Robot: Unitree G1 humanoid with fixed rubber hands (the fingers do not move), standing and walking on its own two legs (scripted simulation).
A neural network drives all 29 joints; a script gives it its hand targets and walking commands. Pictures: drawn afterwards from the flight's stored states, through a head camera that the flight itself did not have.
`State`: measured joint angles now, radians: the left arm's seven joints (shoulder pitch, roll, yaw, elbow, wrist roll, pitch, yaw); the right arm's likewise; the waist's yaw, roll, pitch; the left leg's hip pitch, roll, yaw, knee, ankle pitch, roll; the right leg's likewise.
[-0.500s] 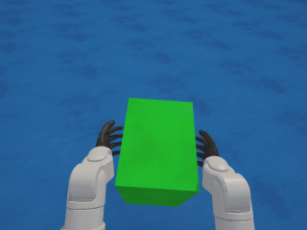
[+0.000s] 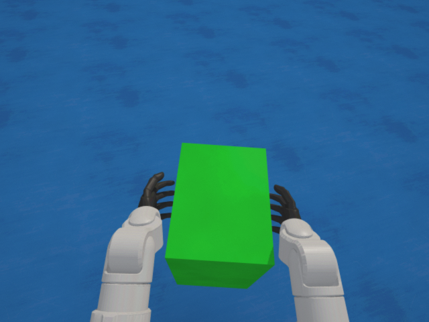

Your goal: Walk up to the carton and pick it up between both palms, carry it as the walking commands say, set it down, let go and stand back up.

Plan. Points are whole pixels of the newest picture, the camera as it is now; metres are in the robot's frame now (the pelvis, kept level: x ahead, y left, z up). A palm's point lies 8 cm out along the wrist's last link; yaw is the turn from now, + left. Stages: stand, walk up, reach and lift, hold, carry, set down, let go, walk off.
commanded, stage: carry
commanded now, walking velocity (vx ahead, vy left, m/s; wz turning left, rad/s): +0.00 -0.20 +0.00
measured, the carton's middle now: (217, 222) +0.31 +0.01 -0.03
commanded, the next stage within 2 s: none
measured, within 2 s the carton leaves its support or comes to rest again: neither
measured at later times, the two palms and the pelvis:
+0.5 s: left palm (179, 179) +0.34 +0.09 +0.08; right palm (311, 183) +0.36 -0.16 +0.07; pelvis +0.08 -0.07 +0.00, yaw +3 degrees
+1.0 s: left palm (215, 159) +0.39 +0.02 +0.09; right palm (342, 172) +0.38 -0.23 +0.07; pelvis +0.12 -0.11 +0.00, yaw +3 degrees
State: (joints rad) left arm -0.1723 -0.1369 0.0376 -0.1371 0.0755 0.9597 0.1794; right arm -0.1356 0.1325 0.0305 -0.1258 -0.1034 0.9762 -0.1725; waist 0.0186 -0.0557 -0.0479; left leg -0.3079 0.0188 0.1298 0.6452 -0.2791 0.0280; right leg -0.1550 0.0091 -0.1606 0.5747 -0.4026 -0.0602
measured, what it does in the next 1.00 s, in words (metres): walks ahead: right foot, then left foot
